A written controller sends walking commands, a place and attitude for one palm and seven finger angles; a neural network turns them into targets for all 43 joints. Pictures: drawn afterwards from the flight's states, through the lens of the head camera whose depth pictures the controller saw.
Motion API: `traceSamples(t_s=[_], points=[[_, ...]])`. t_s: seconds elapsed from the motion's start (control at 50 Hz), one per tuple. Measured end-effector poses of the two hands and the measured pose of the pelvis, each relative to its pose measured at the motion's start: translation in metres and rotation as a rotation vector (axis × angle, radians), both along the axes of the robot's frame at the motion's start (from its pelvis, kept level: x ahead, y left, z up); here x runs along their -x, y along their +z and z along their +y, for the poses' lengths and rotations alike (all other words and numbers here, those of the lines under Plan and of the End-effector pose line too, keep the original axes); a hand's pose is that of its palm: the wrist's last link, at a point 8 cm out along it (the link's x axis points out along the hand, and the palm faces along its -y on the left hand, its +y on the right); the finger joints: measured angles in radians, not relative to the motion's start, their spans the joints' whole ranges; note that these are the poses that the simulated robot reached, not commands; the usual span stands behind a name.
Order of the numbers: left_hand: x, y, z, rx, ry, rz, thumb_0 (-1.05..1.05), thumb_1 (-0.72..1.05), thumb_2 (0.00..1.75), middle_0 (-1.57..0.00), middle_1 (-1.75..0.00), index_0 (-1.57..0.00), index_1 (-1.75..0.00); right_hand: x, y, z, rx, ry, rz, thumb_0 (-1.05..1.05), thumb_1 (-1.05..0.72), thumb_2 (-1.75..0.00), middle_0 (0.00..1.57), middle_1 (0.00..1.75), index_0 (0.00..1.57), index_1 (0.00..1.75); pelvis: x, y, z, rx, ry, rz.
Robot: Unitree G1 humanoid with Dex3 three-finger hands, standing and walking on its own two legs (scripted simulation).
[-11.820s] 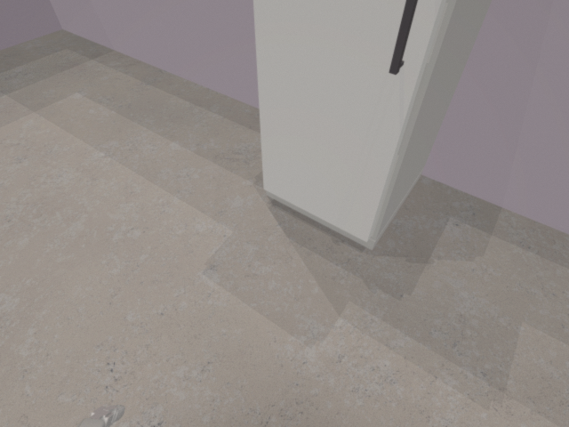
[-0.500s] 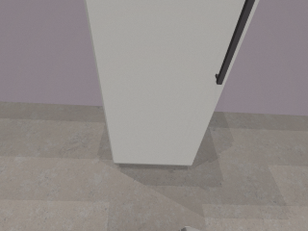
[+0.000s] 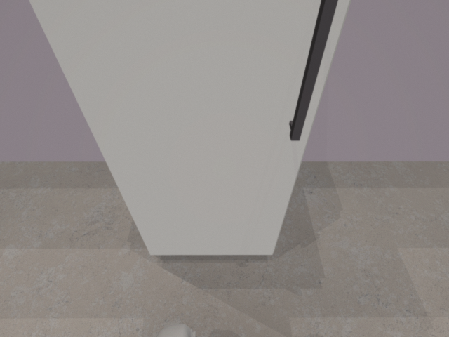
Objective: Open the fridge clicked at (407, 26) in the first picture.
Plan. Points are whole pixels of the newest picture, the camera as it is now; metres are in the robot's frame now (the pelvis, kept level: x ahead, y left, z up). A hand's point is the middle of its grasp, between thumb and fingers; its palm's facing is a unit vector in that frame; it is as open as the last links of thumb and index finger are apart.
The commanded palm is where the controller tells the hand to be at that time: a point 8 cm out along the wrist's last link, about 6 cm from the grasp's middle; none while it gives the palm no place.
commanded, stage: come to a stop and stand still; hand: right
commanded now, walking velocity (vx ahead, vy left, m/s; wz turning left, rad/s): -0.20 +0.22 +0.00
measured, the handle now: (309, 66) +0.55 -0.14 +0.22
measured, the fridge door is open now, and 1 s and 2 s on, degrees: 0 0 0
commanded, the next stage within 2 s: look again from close up in 1.76 s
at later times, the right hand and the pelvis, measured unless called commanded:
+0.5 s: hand out of the picture +0.10 -0.14 -0.17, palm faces +0.04 +0.97 -0.23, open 7.2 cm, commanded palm none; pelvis +0.02 +0.04 -0.01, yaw -1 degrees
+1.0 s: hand out of the picture +0.00 -0.15 -0.17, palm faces +0.06 +0.98 -0.21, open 7.4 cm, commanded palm none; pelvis +0.04 +0.01 +0.00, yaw -1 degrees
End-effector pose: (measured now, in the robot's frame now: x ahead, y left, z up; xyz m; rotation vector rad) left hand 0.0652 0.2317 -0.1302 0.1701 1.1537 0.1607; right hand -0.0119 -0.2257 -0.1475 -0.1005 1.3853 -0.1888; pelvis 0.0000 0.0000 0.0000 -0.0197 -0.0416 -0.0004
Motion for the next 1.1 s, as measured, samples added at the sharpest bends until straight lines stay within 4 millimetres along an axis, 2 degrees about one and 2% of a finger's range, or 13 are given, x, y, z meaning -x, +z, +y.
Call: traceSamples(t_s=[0.08,0.14,0.2,0.26,0.32,0.38,0.56,0.72,0.84,0.94,1.1], points=[[0.029,-0.008,-0.003,0.014,0.026,0.116,-0.02,0.94,0.90,-0.20,-0.30,-0.20,-0.30,-0.065,0.009,-0.007,0.035,0.031,-0.131,0.01,-0.91,-0.90,0.19,0.30,0.20,0.30,-0.014,0.001,0.001,0.007,-0.013,0.000],[0.049,-0.015,-0.007,0.040,0.047,0.197,-0.01,0.92,0.90,-0.20,-0.30,-0.20,-0.30,-0.101,0.013,-0.002,0.047,0.057,-0.191,0.01,-0.91,-0.90,0.19,0.30,0.20,0.30,-0.023,0.000,0.006,0.008,-0.018,-0.007],[0.063,-0.024,-0.008,0.074,0.084,0.256,0.00,0.92,0.90,-0.20,-0.30,-0.20,-0.30,-0.123,0.013,0.010,0.052,0.089,-0.215,0.00,-0.91,-0.90,0.19,0.30,0.20,0.30,-0.030,-0.004,0.015,0.016,-0.007,-0.011],[0.071,-0.031,-0.007,0.108,0.120,0.288,0.01,0.91,0.90,-0.20,-0.30,-0.20,-0.30,-0.130,0.012,0.025,0.052,0.122,-0.204,0.00,-0.91,-0.90,0.19,0.30,0.20,0.30,-0.033,-0.007,0.024,0.007,0.004,-0.012],[0.074,-0.033,-0.006,0.130,0.131,0.307,0.01,0.91,0.90,-0.20,-0.30,-0.20,-0.30,-0.127,0.012,0.037,0.043,0.125,-0.185,0.00,-0.91,-0.90,0.19,0.30,0.20,0.30,-0.031,-0.007,0.030,0.006,-0.012,-0.004],[0.077,-0.033,-0.003,0.133,0.117,0.328,0.01,0.91,0.90,-0.20,-0.30,-0.20,-0.30,-0.121,0.011,0.041,0.045,0.102,-0.180,0.00,-0.92,-0.90,0.20,0.30,0.21,0.30,-0.027,-0.007,0.034,0.004,-0.024,0.002],[0.076,-0.026,0.011,0.092,0.077,0.308,0.01,0.91,0.90,-0.20,-0.30,-0.20,-0.30,-0.083,0.008,0.029,0.059,0.047,-0.119,0.00,-0.93,-0.90,0.20,0.30,0.21,0.30,-0.017,-0.005,0.035,0.004,-0.022,0.007],[0.061,-0.019,0.013,0.073,0.043,0.269,0.01,0.91,0.90,-0.20,-0.30,-0.20,-0.30,-0.034,0.007,0.031,0.035,0.006,-0.022,0.00,-0.92,-0.90,0.20,0.30,0.20,0.30,-0.022,0.001,0.032,-0.003,-0.020,0.008],[0.041,-0.025,0.008,0.076,0.000,0.195,0.01,0.91,0.90,-0.20,-0.30,-0.20,-0.30,-0.004,0.002,0.034,0.016,0.017,0.041,0.01,-0.91,-0.90,0.20,0.30,0.20,0.30,-0.024,-0.005,0.023,-0.015,-0.027,0.014],[0.031,-0.028,-0.005,0.094,-0.018,0.171,0.01,0.91,0.90,-0.20,-0.30,-0.20,-0.30,-0.003,0.006,0.027,0.021,0.011,0.047,0.01,-0.91,-0.90,0.20,0.30,0.21,0.30,-0.031,-0.004,0.015,-0.010,-0.027,0.018],[0.028,-0.028,-0.015,0.112,-0.024,0.204,0.02,0.92,0.90,-0.20,-0.30,-0.20,-0.30,-0.029,0.012,0.024,0.028,0.021,0.018,0.01,-0.91,-0.90,0.20,0.30,0.20,0.30,-0.043,-0.001,0.011,-0.003,-0.022,0.023]])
